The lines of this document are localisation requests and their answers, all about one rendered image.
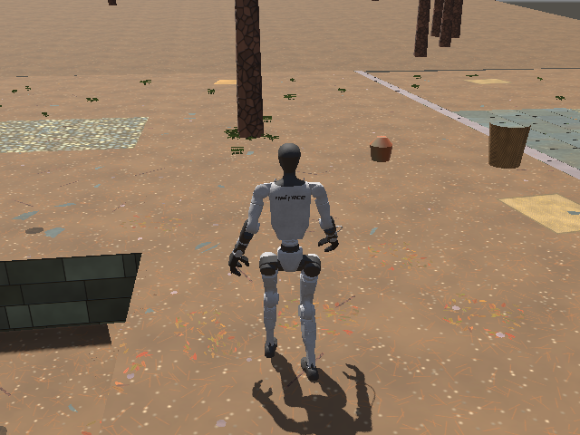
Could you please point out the robot right foot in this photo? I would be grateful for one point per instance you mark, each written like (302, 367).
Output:
(312, 372)

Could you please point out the robot right upper arm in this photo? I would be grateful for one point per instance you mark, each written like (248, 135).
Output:
(322, 203)

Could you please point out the robot left upper arm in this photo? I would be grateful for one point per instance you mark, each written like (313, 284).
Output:
(261, 191)

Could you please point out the right robot forearm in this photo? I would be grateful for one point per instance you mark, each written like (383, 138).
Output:
(331, 232)

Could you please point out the robot left hand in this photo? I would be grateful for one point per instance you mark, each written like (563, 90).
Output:
(233, 262)

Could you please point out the robot right hand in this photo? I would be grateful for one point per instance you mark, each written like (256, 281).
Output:
(333, 245)

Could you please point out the left robot forearm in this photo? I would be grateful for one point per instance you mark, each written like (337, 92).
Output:
(242, 241)

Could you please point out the robot right shin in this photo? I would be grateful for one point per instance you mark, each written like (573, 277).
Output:
(308, 329)

